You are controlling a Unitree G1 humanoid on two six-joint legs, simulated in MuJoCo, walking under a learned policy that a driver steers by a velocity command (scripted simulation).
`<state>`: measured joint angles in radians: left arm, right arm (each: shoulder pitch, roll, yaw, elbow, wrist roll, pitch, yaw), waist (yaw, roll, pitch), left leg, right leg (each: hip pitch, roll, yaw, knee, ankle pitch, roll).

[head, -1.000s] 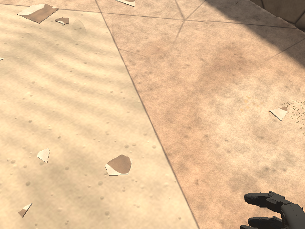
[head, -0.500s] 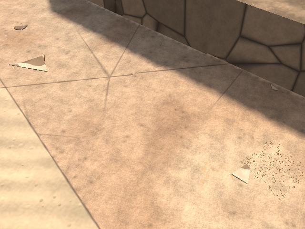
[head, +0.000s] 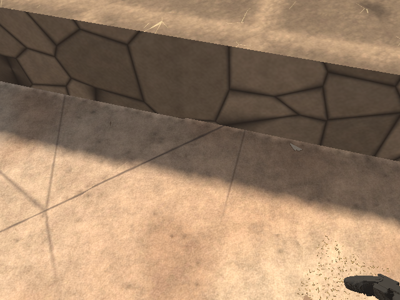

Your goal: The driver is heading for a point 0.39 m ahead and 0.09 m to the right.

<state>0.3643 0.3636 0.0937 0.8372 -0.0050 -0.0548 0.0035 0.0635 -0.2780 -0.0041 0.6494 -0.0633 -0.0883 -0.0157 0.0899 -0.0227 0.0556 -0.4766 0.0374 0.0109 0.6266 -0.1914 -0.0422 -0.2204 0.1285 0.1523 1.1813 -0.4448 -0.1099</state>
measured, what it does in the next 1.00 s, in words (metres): walks ahead, turning right: right foot, then left foot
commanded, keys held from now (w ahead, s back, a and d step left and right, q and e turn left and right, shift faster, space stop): e+shift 0.28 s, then shift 0.72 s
